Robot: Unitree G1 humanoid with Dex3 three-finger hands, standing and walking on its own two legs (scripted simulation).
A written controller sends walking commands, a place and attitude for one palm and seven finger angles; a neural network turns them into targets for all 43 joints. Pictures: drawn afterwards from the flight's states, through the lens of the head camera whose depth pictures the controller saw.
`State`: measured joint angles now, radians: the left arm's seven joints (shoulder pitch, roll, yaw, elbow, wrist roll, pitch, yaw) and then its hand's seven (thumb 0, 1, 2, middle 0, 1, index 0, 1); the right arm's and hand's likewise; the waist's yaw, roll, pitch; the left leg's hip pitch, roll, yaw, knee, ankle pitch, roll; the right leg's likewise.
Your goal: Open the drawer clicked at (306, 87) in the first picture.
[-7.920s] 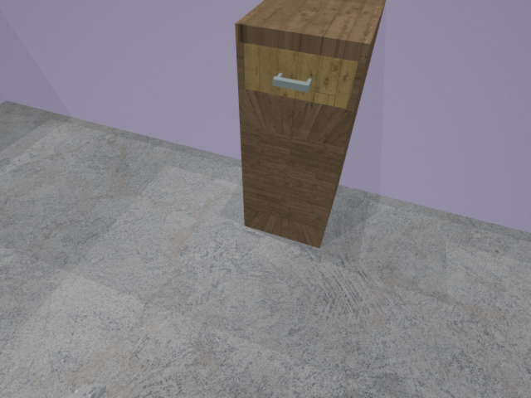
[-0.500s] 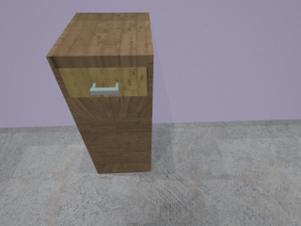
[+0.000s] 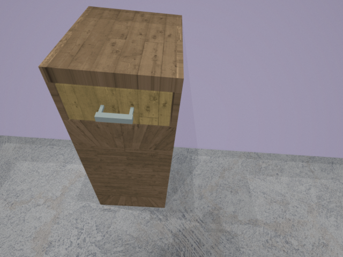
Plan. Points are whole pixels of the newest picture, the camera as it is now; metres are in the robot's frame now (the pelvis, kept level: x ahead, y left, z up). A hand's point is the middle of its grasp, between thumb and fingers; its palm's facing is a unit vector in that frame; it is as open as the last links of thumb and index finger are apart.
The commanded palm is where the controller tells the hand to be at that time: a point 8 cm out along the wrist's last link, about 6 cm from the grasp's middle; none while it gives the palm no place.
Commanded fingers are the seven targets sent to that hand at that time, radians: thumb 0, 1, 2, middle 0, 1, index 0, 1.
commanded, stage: come to a stop and stand still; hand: left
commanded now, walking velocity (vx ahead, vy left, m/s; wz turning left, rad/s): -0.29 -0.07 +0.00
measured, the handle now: (115, 113) +0.49 +0.20 +0.03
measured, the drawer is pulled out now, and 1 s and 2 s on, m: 0.00 0.00 0.00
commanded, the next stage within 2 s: look again from close up in 1.40 s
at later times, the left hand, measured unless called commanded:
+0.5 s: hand out of the picture +0.08 +0.16 -0.17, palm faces +0.10 -0.97 -0.22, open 7.4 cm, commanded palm none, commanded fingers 0.00 0.90 0.90 -0.20 -0.30 -0.20 -0.30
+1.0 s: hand out of the picture -0.06 +0.18 -0.17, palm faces +0.06 -0.98 -0.20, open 7.4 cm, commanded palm none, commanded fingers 0.00 0.90 0.90 -0.20 -0.30 -0.20 -0.30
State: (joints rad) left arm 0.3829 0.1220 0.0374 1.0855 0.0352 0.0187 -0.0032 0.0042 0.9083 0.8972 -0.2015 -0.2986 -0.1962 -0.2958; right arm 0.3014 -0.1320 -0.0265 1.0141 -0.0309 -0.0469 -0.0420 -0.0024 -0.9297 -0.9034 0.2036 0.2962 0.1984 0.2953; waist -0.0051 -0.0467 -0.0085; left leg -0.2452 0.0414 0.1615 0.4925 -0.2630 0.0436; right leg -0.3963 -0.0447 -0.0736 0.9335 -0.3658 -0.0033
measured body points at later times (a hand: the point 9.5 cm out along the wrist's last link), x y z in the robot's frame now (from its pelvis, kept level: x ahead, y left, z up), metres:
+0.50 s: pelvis +0.00 -0.03 -0.01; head +0.03 -0.02 +0.44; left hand +0.07 +0.21 -0.15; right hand +0.08 -0.27 -0.16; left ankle -0.03 +0.09 -0.71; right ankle +0.07 -0.16 -0.74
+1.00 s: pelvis -0.04 +0.01 +0.00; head -0.04 +0.00 +0.45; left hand -0.07 +0.23 -0.16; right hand -0.03 -0.22 -0.16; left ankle -0.02 +0.09 -0.74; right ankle -0.07 -0.12 -0.74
